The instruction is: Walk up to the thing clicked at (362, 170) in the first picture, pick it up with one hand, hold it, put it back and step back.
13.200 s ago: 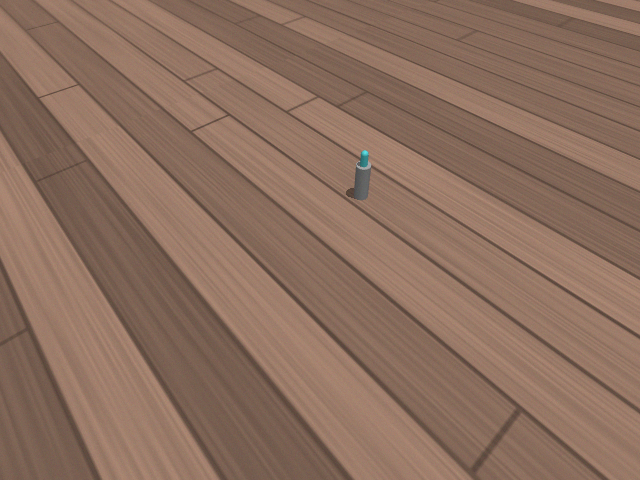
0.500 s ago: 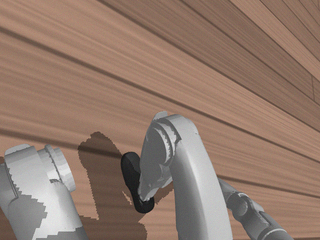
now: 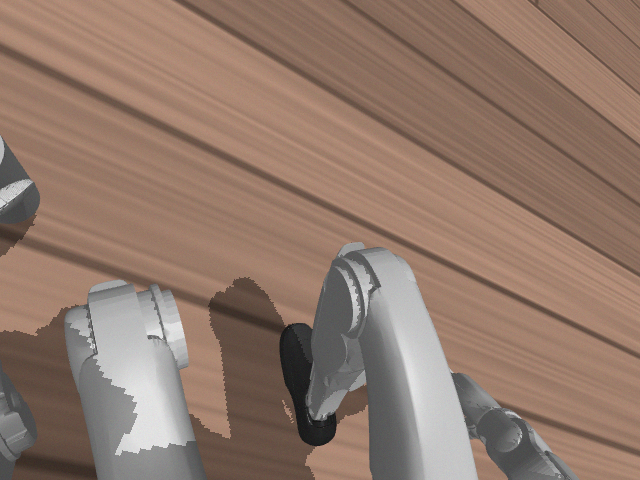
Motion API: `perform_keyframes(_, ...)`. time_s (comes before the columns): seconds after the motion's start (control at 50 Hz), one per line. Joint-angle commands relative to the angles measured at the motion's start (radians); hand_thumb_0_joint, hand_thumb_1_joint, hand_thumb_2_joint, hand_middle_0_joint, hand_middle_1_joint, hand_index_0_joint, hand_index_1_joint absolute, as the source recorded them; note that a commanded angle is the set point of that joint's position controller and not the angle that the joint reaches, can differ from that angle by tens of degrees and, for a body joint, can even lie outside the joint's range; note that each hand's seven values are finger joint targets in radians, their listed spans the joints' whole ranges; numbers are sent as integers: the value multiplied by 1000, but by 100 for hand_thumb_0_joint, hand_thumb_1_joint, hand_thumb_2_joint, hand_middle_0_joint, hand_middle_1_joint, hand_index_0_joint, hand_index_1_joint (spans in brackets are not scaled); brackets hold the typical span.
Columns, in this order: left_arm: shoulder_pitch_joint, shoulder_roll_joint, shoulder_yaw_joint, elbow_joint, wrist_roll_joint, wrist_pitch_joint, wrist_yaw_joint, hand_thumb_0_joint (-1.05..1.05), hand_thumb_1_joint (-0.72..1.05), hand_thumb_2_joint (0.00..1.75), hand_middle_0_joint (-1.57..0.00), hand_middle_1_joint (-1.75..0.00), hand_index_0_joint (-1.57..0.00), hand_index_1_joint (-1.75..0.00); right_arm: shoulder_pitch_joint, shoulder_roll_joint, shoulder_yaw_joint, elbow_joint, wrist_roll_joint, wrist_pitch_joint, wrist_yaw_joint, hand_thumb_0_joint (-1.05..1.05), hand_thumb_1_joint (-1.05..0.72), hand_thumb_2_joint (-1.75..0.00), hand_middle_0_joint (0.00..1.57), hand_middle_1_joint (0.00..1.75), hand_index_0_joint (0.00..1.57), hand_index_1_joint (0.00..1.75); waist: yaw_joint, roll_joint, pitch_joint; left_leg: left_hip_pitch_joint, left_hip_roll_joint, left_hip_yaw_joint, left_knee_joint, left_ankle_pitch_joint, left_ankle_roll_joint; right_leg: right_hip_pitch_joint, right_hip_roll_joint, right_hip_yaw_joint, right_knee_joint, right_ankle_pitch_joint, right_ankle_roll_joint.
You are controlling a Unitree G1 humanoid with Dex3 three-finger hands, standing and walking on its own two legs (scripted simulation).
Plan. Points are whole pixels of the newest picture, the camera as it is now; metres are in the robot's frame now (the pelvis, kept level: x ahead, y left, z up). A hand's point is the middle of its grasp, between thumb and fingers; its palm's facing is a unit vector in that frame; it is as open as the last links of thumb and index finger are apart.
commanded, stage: settle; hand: left
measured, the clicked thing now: out of the picture +0.45 +0.30 -0.10
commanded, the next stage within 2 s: lift in 1.30 s
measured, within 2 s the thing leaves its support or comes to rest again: neither
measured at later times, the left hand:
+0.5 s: hand out of the picture +0.45 +0.31 -0.01, palm faces +0.34 -0.94 -0.06, open 10.1 cm
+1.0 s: hand out of the picture +0.45 +0.30 +0.03, palm faces +0.35 -0.93 -0.05, open 10.1 cm
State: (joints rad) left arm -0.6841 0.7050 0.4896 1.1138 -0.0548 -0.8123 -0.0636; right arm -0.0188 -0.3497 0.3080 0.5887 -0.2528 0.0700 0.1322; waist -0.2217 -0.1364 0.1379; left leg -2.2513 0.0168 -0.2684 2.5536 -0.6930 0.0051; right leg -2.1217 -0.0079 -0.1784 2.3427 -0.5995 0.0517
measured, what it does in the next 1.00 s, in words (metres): rises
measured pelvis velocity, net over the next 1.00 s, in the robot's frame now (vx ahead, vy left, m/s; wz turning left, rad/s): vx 0.02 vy -0.01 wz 0.13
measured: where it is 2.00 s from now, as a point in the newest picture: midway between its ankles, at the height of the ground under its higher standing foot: (239, 435)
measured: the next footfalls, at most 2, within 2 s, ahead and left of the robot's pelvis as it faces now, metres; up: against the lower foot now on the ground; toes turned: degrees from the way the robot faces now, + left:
none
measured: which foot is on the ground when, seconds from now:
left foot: down 0.00-1.00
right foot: down 0.00-1.00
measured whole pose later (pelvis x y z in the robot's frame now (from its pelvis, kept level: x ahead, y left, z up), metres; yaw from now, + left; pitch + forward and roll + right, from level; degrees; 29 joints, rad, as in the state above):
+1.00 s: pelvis +0.02 -0.01 +0.06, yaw +8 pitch +33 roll -6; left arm -0.70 0.48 0.49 0.96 -0.09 -0.58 -0.16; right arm 0.11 -0.29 0.06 0.66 -0.09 0.04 0.05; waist -0.15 -0.01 -0.10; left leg -2.16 0.02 -0.11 2.29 -0.70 -0.01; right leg -2.12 -0.05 -0.06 2.21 -0.66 0.02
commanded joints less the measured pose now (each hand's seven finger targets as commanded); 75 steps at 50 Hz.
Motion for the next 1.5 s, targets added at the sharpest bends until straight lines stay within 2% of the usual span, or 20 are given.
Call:
perform_keyframes(0.0,-304,163,2,-276,-40,-37,-24,0,14,136,-141,-155,-141,-157,141,-294,-144,5,37,11,-18,0,-89,-90,20,30,20,30,-30,532,-671,471,25,77,-395,68,-20,221,36,-56,-161,117,-80)
perform_keyframes(0.16,-361,132,-1,-397,-66,31,-53,0,12,133,-136,-152,-137,-154,184,-245,-205,10,95,11,-34,0,-88,-90,20,30,20,30,13,478,-759,439,3,131,-427,46,-2,236,27,-10,-203,75,-87)
perform_keyframes(0.22,-317,98,0,-323,-73,57,-69,0,13,131,-135,-150,-136,-152,201,-237,-220,11,113,9,-42,0,-89,-90,20,30,20,30,10,430,-765,436,0,136,-437,52,2,238,20,2,-220,77,-85)
perform_keyframes(0.26,-386,149,26,-431,-78,52,-74,0,13,131,-134,-150,-135,-151,220,-227,-233,19,118,6,-50,0,-89,-90,20,30,20,30,29,433,-840,458,-3,156,-431,79,5,281,22,17,-237,94,-84)
perform_keyframes(0.32,-362,96,8,-392,-89,72,-89,0,12,131,-135,-150,-136,-152,231,-210,-241,27,131,0,-53,0,-89,-90,20,30,20,30,32,417,-837,451,-5,168,-450,94,5,289,18,26,-239,96,-85)
perform_keyframes(0.36,-314,95,27,-322,-86,89,-89,0,10,132,-135,-151,-136,-152,227,-207,-250,20,138,-4,-62,0,-89,-90,20,30,20,30,36,380,-823,445,-4,175,-452,93,10,288,17,33,-263,91,-82)
perform_keyframes(0.42,-362,139,50,-419,-80,88,-91,0,10,131,-135,-151,-136,-153,244,-198,-264,27,143,-6,-66,0,-90,-90,20,30,20,30,64,414,-902,496,-5,186,-467,124,6,316,14,47,-268,107,-85)
perform_keyframes(0.48,-327,76,31,-361,-84,107,-101,0,9,132,-135,-151,-136,-153,243,-187,-272,25,150,-12,-71,0,-90,-90,20,30,20,30,52,380,-878,474,-7,193,-476,134,11,325,10,54,-284,117,-83)
perform_keyframes(0.58,-386,114,58,-458,-77,110,-98,0,9,131,-133,-150,-134,-151,257,-181,-289,25,155,-17,-79,0,-90,-90,20,30,20,30,77,404,-944,525,-6,198,-500,161,8,350,8,62,-294,129,-87)
perform_keyframes(0.62,-349,56,34,-401,-77,127,-100,0,11,132,-133,-150,-134,-151,257,-176,-293,22,162,-18,-81,0,-89,-90,20,30,20,30,68,386,-910,526,-6,196,-518,169,7,335,5,59,-301,128,-88)
perform_keyframes(0.68,-380,85,62,-453,-80,125,-92,0,8,132,-134,-150,-135,-152,269,-175,-301,24,164,-21,-84,0,-90,-90,20,30,20,30,81,396,-950,564,-5,194,-524,204,5,344,4,65,-301,151,-90)
perform_keyframes(0.76,-357,18,21,-393,-70,138,-97,0,5,133,-134,-151,-134,-153,268,-161,-310,31,162,-28,-85,0,-90,-90,20,30,20,30,58,372,-907,544,-5,203,-527,188,10,341,3,74,-325,142,-87)
perform_keyframes(0.8,-389,57,48,-439,-70,131,-95,0,5,133,-132,-149,-132,-152,272,-163,-314,40,160,-30,-87,0,-90,-90,20,30,20,30,75,389,-932,562,-6,209,-534,186,10,353,1,79,-328,139,-88)
perform_keyframes(0.92,-376,16,33,-399,-70,136,-95,0,6,132,-132,-149,-134,-151,272,-156,-319,29,164,-33,-88,0,-90,-90,20,30,20,30,74,356,-943,565,-11,210,-557,165,10,364,-2,81,-348,117,-87)
perform_keyframes(0.96,-381,46,55,-417,-69,132,-93,0,6,132,-130,-148,-131,-149,275,-161,-324,34,167,-36,-91,0,-90,-90,20,30,20,30,87,363,-936,572,-9,209,-568,164,8,358,-3,82,-349,114,-88)
perform_keyframes(1.12,-416,4,23,-395,-67,123,-89,0,6,133,-128,-147,-130,-149,273,-140,-324,47,167,-46,-94,0,-90,-90,20,30,20,30,66,330,-910,535,-13,224,-574,113,16,374,-2,94,-377,76,-84)
perform_keyframes(1.16,-419,41,47,-404,-66,122,-85,0,5,132,-130,-148,-132,-149,276,-144,-330,49,167,-46,-97,0,-90,-90,20,30,20,30,87,338,-942,554,-15,231,-572,126,17,387,-3,103,-381,86,-85)
perform_keyframes(1.4,-409,6,28,-371,-52,127,-84,0,7,128,-131,-148,-133,-148,289,-140,-336,54,171,-50,-95,0,-92,-91,20,30,20,30,89,345,-931,590,-15,226,-608,142,10,379,-4,97,-390,91,-91)
perform_keyframes(1.46,-400,33,45,-414,-49,133,-91,0,6,124,-132,-148,-135,-147,303,-145,-346,52,175,-48,-97,0,-92,-90,20,30,20,30,101,366,-997,658,-13,222,-618,198,6,396,-4,97,-387,132,-93)
perform_keyframes(1.48,-409,3,9,-440,-52,136,-99,0,7,124,-132,-147,-135,-146,298,-141,-344,43,177,-49,-97,0,-92,-90,20,30,20,30,91,375,-999,654,-15,221,-625,197,7,403,-6,96,-388,133,-95)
